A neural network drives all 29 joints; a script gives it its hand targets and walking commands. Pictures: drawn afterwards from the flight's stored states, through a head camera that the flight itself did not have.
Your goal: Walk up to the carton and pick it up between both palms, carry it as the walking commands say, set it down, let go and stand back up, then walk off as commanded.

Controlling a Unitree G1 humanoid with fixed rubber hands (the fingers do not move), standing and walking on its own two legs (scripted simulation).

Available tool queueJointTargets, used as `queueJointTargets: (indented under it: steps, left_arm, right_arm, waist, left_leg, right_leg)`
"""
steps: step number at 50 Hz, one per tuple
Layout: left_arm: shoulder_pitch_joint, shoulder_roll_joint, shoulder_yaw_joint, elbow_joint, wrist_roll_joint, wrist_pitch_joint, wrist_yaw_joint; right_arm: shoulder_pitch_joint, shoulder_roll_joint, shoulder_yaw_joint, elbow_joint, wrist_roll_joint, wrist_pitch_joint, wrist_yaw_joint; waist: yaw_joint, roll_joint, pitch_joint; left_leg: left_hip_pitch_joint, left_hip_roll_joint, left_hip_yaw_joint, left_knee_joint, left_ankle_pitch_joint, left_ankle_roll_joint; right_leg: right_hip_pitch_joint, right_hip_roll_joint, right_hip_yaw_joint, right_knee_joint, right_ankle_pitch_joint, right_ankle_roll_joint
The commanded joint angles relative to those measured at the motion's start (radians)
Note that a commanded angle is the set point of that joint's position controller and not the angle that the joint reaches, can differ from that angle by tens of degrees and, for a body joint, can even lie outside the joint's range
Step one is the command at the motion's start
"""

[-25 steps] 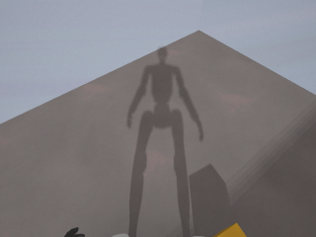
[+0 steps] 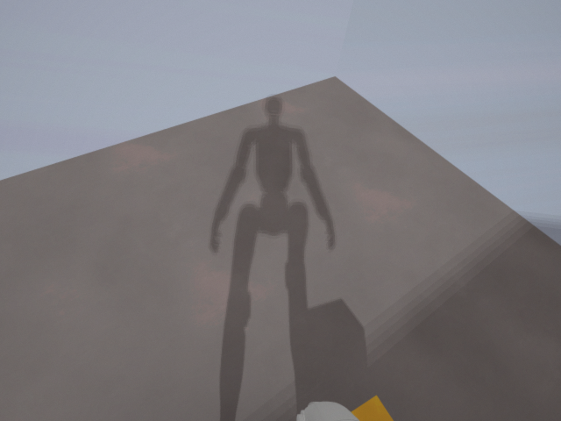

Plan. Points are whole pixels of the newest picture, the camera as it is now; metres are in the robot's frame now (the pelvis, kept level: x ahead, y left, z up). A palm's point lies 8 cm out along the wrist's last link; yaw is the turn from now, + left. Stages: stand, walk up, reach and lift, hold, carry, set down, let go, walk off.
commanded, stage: walk off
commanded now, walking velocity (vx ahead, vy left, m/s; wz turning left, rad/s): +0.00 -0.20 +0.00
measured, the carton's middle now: out of the picture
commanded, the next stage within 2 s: stand in 0.64 s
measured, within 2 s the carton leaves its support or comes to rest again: rests again in 0.90 s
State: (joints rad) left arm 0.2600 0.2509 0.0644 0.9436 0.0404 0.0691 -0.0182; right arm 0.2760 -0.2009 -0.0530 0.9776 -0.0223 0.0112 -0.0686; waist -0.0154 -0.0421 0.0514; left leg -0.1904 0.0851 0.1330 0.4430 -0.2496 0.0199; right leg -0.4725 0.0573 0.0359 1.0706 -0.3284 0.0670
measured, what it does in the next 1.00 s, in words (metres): steps to the right: right foot, then left foot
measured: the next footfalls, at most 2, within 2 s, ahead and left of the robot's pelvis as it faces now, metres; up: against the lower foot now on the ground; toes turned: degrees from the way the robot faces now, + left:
right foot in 0.24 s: +0.03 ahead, -0.23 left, +0.00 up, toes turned -5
left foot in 0.62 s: +0.00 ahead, -0.08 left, +0.00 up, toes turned +7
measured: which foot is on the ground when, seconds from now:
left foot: down 0.00-0.24, up 0.26-0.60, down 0.62-1.00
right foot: down 0.00-0.00, up 0.02-0.22, down 0.24-0.62, up 0.64-0.90, down 0.92-1.00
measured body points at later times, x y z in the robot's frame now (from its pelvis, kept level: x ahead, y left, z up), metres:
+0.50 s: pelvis -0.02 -0.15 -0.01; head +0.00 -0.15 +0.44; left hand +0.05 +0.11 -0.14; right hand +0.03 -0.42 -0.15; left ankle -0.05 -0.05 -0.69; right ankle -0.01 -0.22 -0.75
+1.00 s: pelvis -0.03 -0.23 -0.01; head -0.01 -0.24 +0.44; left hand +0.02 +0.02 -0.15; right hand -0.01 -0.49 -0.16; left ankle -0.04 -0.09 -0.75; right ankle -0.04 -0.36 -0.75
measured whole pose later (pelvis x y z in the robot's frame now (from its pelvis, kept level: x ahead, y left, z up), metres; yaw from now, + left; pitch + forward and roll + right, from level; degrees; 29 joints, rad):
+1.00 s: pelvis -0.03 -0.23 -0.01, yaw +0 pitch -1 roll -1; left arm 0.24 0.21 0.04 1.00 0.02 0.02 0.03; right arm 0.24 -0.22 -0.05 1.01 -0.02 0.01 -0.03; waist -0.04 0.03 0.05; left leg -0.21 0.11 0.10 0.49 -0.27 -0.04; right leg -0.17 -0.02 -0.05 0.43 -0.25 0.01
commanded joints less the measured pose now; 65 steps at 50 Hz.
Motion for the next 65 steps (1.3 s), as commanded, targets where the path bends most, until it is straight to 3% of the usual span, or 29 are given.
queueJointTargets:
  steps: [1,7,9,11,12,13,14,15,17,19,22,26,28,30,31,32,33,34,36,38,40,43,45,46,47,48,49,52,65]
  left_arm:
    - [0.012,0.042,0.017,-0.045,-0.007,0.003,-0.012]
    - [-0.083,0.028,-0.005,-0.104,-0.015,0.017,-0.024]
    - [-0.051,0.049,0.000,-0.100,-0.016,0.012,-0.022]
    - [0.060,0.054,0.010,-0.053,-0.010,0.001,-0.016]
    - [0.120,0.096,0.024,-0.029,0.003,-0.012,-0.012]
    - [0.149,0.175,0.031,-0.040,0.003,-0.028,-0.016]
    - [0.091,0.268,0.045,-0.067,-0.002,-0.032,-0.003]
    - [0.051,0.188,0.024,-0.074,0.004,-0.032,0.003]
    - [-0.055,0.130,-0.002,-0.096,0.004,-0.026,0.018]
    - [-0.086,0.100,-0.014,-0.113,-0.008,-0.033,0.030]
    - [-0.048,0.078,-0.023,-0.097,-0.006,-0.037,0.040]
    - [0.018,0.086,-0.025,-0.059,-0.001,-0.029,0.047]
    - [0.019,0.088,-0.026,-0.047,-0.004,-0.025,0.045]
    - [0.010,0.101,-0.023,-0.036,-0.017,-0.021,0.045]
    - [0.028,0.095,-0.022,-0.033,-0.027,-0.023,0.045]
    - [0.034,0.044,-0.029,-0.070,-0.031,-0.031,0.036]
    - [-0.044,0.105,-0.007,-0.079,-0.005,-0.017,0.037]
    - [-0.047,0.098,-0.002,-0.068,-0.005,-0.013,0.029]
    - [0.038,0.064,0.003,-0.018,-0.019,-0.015,0.022]
    - [0.075,0.037,0.001,0.015,-0.013,-0.014,0.017]
    - [0.037,0.002,-0.011,0.012,-0.020,-0.010,0.021]
    - [-0.024,0.010,-0.013,-0.010,-0.022,-0.008,0.033]
    - [0.037,0.012,-0.013,0.011,-0.026,-0.023,0.042]
    - [0.069,0.045,-0.007,0.021,-0.016,-0.039,0.049]
    - [0.110,0.092,0.002,0.029,-0.011,-0.058,0.053]
    - [0.083,0.142,0.004,0.042,-0.023,-0.062,0.056]
    - [0.073,0.084,-0.011,0.047,-0.026,-0.064,0.052]
    - [0.001,0.075,-0.025,0.036,-0.031,-0.066,0.057]
    - [0.060,0.037,-0.032,0.092,-0.030,-0.092,0.049]
  right_arm:
    - [0.027,-0.156,-0.035,-0.028,-0.005,-0.021,0.000]
    - [0.068,-0.243,-0.076,-0.009,-0.021,-0.004,0.010]
    - [0.055,-0.274,-0.090,-0.010,-0.019,0.006,0.012]
    - [0.017,-0.267,-0.089,-0.022,-0.010,0.011,0.013]
    - [0.065,-0.221,-0.077,-0.019,-0.015,0.009,0.020]
    - [0.087,-0.124,-0.053,-0.040,-0.034,0.017,0.028]
    - [0.003,-0.071,-0.036,-0.069,-0.008,0.041,0.008]
    - [-0.046,-0.129,-0.044,-0.073,0.008,0.052,0.001]
    - [0.004,-0.161,-0.055,-0.048,0.010,0.046,0.012]
    - [0.069,-0.158,-0.057,-0.012,-0.009,0.043,0.017]
    - [0.019,-0.116,-0.042,-0.028,-0.004,0.044,0.015]
    - [-0.019,-0.078,-0.016,-0.047,0.010,0.039,0.000]
    - [0.007,-0.070,-0.009,-0.037,0.016,0.032,-0.007]
    - [0.076,-0.069,-0.005,-0.016,0.016,0.020,-0.010]
    - [0.125,-0.113,-0.014,-0.008,0.004,0.010,-0.013]
    - [0.146,-0.238,-0.041,-0.018,-0.014,0.006,-0.013]
    - [0.140,-0.243,-0.047,-0.011,-0.015,0.016,-0.011]
    - [0.080,-0.166,-0.028,-0.017,-0.015,0.006,-0.005]
    - [-0.091,-0.121,-0.011,-0.064,-0.006,-0.011,0.008]
    - [-0.115,-0.095,-0.001,-0.067,-0.002,-0.025,0.015]
    - [-0.072,-0.096,0.002,-0.044,-0.007,-0.031,0.020]
    - [0.018,-0.166,-0.021,0.000,-0.010,-0.025,0.030]
    - [0.006,-0.183,-0.029,0.008,-0.006,-0.013,0.036]
    - [0.017,-0.172,-0.030,0.010,-0.003,-0.011,0.041]
    - [0.030,-0.127,-0.022,0.000,-0.008,-0.014,0.048]
    - [0.043,-0.012,0.009,-0.008,0.013,-0.010,0.047]
    - [0.017,-0.041,0.010,0.006,0.016,0.002,0.042]
    - [-0.002,-0.085,0.001,0.028,0.001,0.007,0.052]
    - [0.048,-0.063,0.013,0.128,0.005,-0.006,0.045]
  waist:
    - [-0.008,0.196,-0.031]
    - [-0.055,0.295,-0.010]
    - [-0.043,0.304,-0.016]
    - [0.017,0.238,-0.047]
    - [0.030,0.111,-0.099]
    - [0.040,-0.169,-0.125]
    - [0.086,-0.399,-0.103]
    - [0.085,-0.266,-0.059]
    - [0.004,-0.137,-0.031]
    - [-0.018,-0.115,-0.058]
    - [0.010,-0.111,-0.042]
    - [0.036,-0.102,-0.040]
    - [0.019,-0.072,-0.052]
    - [-0.031,-0.035,-0.058]
    - [-0.057,0.045,-0.062]
    - [-0.056,0.328,-0.053]
    - [-0.089,0.311,0.024]
    - [-0.044,0.194,0.020]
    - [0.032,0.169,0.029]
    - [0.034,0.196,0.004]
    - [0.005,0.214,-0.013]
    - [-0.048,0.247,-0.016]
    - [-0.013,0.214,-0.034]
    - [-0.007,0.169,-0.058]
    - [-0.008,0.056,-0.104]
    - [-0.031,-0.154,-0.094]
    - [0.001,-0.140,-0.068]
    - [-0.014,-0.106,0.006]
    - [0.003,0.025,0.015]
  left_leg:
    - [0.086,0.240,-0.148,-0.124,0.464,0.123]
    - [0.023,0.247,-0.154,-0.138,0.308,0.114]
    - [-0.002,0.267,-0.178,-0.117,0.342,0.097]
    - [-0.063,0.234,-0.145,-0.010,0.332,0.050]
    - [-0.155,0.170,-0.093,0.113,0.203,0.010]
    - [-0.313,0.052,-0.008,0.377,-0.313,-0.031]
    - [-0.363,-0.048,-0.077,0.567,-0.454,-0.025]
    - [-0.355,-0.053,-0.162,0.696,-0.411,-0.003]
    - [-0.352,-0.050,-0.169,0.743,-0.269,0.011]
    - [-0.330,-0.036,-0.098,0.766,-0.196,-0.012]
    - [-0.306,-0.026,-0.055,0.620,-0.214,-0.025]
    - [-0.209,-0.042,-0.034,0.370,-0.269,0.003]
    - [-0.140,-0.045,-0.028,0.246,-0.214,0.018]
    - [0.025,-0.031,-0.029,0.001,-0.027,0.034]
    - [0.183,0.065,-0.131,-0.140,0.073,0.038]
    - [0.302,0.409,-0.498,-0.235,0.090,0.126]
    - [0.061,0.492,-0.521,-0.226,0.282,0.251]
    - [-0.013,0.411,-0.422,-0.224,0.291,0.243]
    - [-0.059,0.264,-0.244,-0.231,0.173,0.152]
    - [-0.016,0.184,-0.139,-0.195,0.252,0.112]
    - [0.021,0.155,-0.099,-0.162,0.281,0.095]
    - [0.051,0.168,-0.131,-0.110,0.306,0.114]
    - [0.029,0.161,-0.127,-0.046,0.350,0.075]
    - [-0.025,0.147,-0.127,-0.016,0.299,0.037]
    - [-0.113,0.109,-0.091,0.063,0.167,0.003]
    - [-0.122,0.031,-0.048,0.031,-0.040,-0.042]
    - [-0.035,0.025,-0.054,0.008,-0.085,-0.052]
    - [0.020,0.032,-0.061,-0.073,0.080,-0.059]
    - [0.063,0.060,-0.068,-0.136,0.132,-0.081]
  right_leg:
    - [-0.075,-0.046,0.036,0.008,0.020,0.048]
    - [0.075,-0.105,-0.088,-0.354,-0.052,0.040]
    - [0.149,-0.100,-0.110,-0.471,-0.039,0.014]
    - [0.326,-0.072,-0.154,-0.711,0.105,-0.025]
    - [0.495,-0.104,-0.112,-0.769,0.157,-0.026]
    - [0.564,-0.352,0.134,-0.806,0.280,-0.059]
    - [0.346,-0.413,0.170,-0.823,0.322,-0.206]
    - [0.277,-0.370,0.129,-0.838,0.248,-0.224]
    - [0.256,-0.287,0.037,-0.813,0.255,-0.184]
    - [0.287,-0.262,0.006,-0.786,0.363,-0.210]
    - [0.297,-0.270,0.041,-0.784,0.340,-0.252]
    - [0.318,-0.300,0.107,-0.765,0.381,-0.292]
    - [0.314,-0.299,0.123,-0.756,0.421,-0.289]
    - [0.230,-0.261,0.087,-0.726,0.365,-0.237]
    - [0.097,-0.210,0.050,-0.661,0.227,-0.168]
    - [-0.140,-0.088,-0.086,-0.419,-0.066,-0.079]
    - [-0.099,-0.066,-0.053,-0.179,-0.213,-0.059]
    - [-0.024,-0.061,0.046,-0.062,-0.138,-0.048]
    - [0.019,-0.061,0.061,-0.038,-0.022,-0.027]
    - [0.058,-0.060,0.016,-0.129,0.009,0.008]
    - [0.116,-0.077,-0.043,-0.313,-0.001,0.026]
    - [0.170,-0.057,-0.114,-0.488,-0.037,0.023]
    - [0.289,-0.065,-0.124,-0.720,0.158,0.007]
    - [0.398,-0.102,-0.094,-0.780,0.227,0.004]
    - [0.523,-0.227,0.022,-0.774,0.388,-0.005]
    - [0.447,-0.314,0.099,-0.755,0.531,-0.096]
    - [0.347,-0.322,0.117,-0.793,0.398,-0.144]
    - [0.289,-0.235,0.066,-0.827,0.216,-0.101]
    - [0.315,-0.184,0.029,-0.796,0.273,-0.103]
